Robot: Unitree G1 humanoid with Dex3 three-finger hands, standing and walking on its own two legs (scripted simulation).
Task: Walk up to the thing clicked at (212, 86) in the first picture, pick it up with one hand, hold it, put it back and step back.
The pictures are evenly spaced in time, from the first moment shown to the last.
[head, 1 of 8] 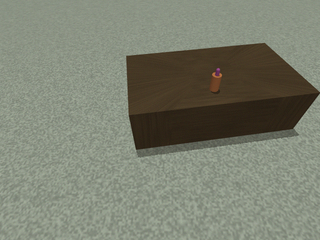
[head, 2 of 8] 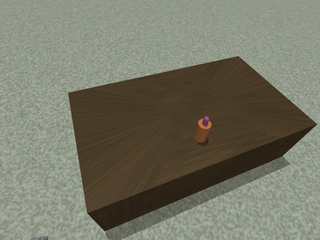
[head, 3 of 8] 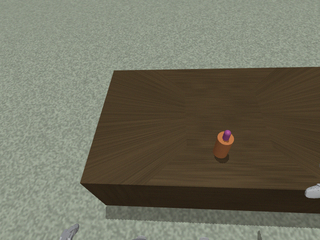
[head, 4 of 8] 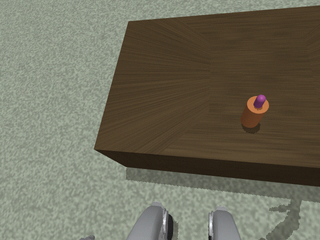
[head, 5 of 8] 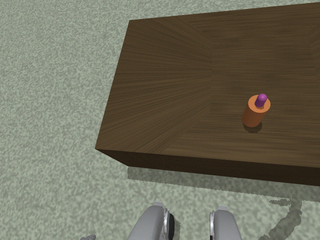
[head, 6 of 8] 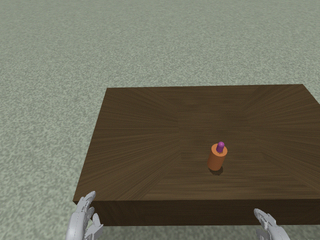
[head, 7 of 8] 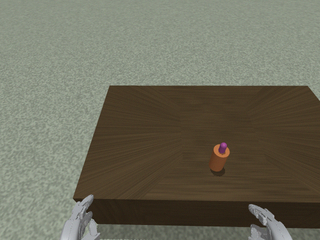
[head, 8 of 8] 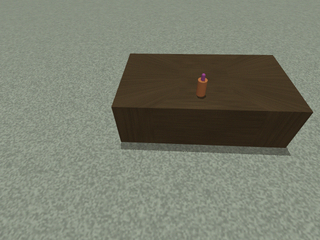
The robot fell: no
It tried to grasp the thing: no
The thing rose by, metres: 0.00
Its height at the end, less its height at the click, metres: +0.00
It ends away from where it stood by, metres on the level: 0.00
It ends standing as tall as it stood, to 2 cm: yes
